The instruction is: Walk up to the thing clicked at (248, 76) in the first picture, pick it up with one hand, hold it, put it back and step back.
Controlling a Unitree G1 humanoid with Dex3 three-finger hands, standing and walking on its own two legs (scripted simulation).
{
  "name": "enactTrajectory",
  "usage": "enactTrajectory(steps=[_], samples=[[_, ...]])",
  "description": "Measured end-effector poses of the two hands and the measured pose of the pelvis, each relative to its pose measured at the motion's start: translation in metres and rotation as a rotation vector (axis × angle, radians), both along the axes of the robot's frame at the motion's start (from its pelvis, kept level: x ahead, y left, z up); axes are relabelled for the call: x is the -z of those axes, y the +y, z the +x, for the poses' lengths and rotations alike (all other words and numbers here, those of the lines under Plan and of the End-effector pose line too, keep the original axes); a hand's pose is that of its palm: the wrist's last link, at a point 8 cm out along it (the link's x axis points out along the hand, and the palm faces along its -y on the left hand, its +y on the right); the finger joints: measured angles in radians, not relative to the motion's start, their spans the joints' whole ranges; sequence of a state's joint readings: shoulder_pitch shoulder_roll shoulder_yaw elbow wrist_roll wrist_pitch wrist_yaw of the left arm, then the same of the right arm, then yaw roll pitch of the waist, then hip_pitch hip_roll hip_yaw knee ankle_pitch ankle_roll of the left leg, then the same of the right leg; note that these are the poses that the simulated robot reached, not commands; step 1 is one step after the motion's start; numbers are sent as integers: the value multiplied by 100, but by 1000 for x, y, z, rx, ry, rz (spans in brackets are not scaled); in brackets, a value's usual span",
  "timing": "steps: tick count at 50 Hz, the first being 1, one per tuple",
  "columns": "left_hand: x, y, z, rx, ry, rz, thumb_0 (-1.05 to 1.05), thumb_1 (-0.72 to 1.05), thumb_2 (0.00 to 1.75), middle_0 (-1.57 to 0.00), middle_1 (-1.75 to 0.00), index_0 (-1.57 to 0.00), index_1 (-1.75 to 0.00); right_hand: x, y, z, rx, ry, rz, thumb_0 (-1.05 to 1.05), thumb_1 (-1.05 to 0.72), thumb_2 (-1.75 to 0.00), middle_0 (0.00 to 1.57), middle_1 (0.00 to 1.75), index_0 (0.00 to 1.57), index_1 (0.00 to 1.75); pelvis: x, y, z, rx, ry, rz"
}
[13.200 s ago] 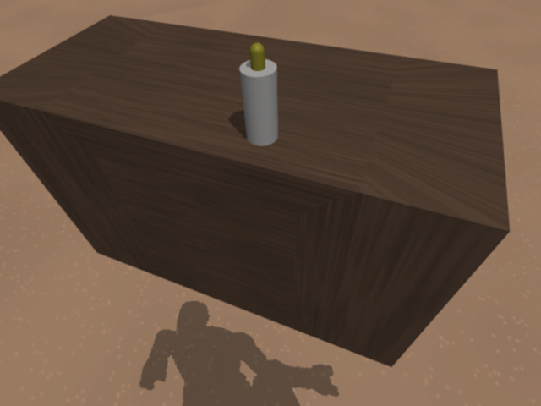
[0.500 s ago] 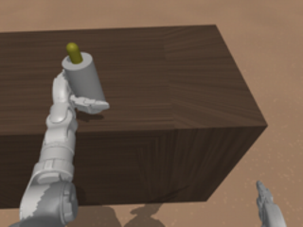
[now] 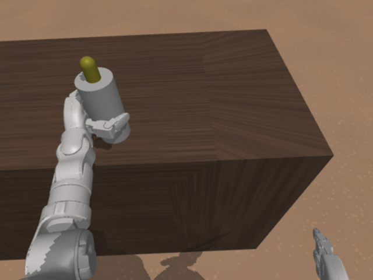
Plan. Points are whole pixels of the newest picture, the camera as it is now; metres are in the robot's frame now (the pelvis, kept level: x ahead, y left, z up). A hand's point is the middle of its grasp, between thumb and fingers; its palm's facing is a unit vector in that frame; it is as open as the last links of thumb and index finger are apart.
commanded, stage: settle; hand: left
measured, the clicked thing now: (103, 101) +0.44 +0.19 +0.16
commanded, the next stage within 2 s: lift in 0.72 s
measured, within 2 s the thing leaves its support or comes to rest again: leaves its support in 0.22 s
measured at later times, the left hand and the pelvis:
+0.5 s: hand (101, 98) +0.44 +0.19 +0.17, palm faces +0.17 -0.99 -0.03, open 9.7 cm; pelvis +0.01 -0.01 +0.01, yaw +1 degrees
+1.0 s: hand (97, 93) +0.43 +0.18 +0.20, palm faces +0.16 -0.99 -0.03, open 9.7 cm; pelvis -0.01 +0.00 +0.01, yaw +1 degrees
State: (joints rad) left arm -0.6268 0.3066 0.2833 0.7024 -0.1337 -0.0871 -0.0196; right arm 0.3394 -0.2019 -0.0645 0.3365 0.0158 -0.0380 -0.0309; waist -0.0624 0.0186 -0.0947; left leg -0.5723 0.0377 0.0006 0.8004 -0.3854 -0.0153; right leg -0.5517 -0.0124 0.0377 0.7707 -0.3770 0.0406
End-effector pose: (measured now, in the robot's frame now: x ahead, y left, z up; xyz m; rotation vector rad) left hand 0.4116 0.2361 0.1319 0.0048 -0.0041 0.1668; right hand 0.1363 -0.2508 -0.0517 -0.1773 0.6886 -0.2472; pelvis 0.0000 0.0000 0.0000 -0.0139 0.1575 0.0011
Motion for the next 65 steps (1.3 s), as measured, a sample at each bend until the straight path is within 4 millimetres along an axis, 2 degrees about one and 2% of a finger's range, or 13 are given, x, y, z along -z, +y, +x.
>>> enactTrajectory(steps=[9,22,48,53,65], samples=[[-3,-1,-2,-4,38,11,0,-39,115,-75,-99,-77,-100,-3,-3,11,8,-26,-8,-1,49,-7,6,5,6,5,-2,-2,5,-4,-18,0],[-33,3,-2,-10,22,18,0,-40,116,-75,-100,-77,-100,-3,-2,16,-4,-46,7,-1,50,-7,5,5,6,5,-5,-5,6,-12,-43,2],[-61,-2,-14,2,36,19,0,-40,116,-75,-100,-77,-101,-10,-2,-1,-4,-95,8,-1,52,-6,5,5,6,5,-12,-5,-11,-13,-87,3],[-72,-2,-20,12,5,22,0,-40,116,-75,-100,-77,-101,-15,1,-1,-8,-124,9,-1,52,-6,5,5,6,5,-14,-4,-11,-13,-97,3],[-109,-5,-41,15,-38,39,0,-39,115,-74,-101,-76,-101,-11,11,6,-35,-142,47,-1,52,-6,5,5,6,5,-19,-3,-6,-19,-137,3]])
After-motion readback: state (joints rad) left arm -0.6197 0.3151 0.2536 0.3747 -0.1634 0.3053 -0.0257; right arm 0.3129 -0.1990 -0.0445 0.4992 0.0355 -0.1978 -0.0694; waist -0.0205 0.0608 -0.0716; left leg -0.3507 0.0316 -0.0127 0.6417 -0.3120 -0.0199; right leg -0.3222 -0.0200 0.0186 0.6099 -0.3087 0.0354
